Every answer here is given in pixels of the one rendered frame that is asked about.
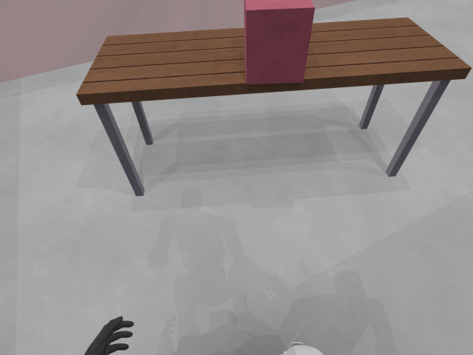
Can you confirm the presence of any right robot shin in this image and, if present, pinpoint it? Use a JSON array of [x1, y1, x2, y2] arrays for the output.
[[289, 342, 304, 348]]

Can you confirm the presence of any left robot hand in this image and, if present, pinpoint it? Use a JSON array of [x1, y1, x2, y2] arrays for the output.
[[84, 317, 134, 355]]

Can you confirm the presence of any carton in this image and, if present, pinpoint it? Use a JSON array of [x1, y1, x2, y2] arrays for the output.
[[244, 0, 315, 84]]

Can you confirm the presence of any table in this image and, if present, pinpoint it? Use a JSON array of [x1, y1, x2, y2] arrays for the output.
[[76, 17, 472, 196]]

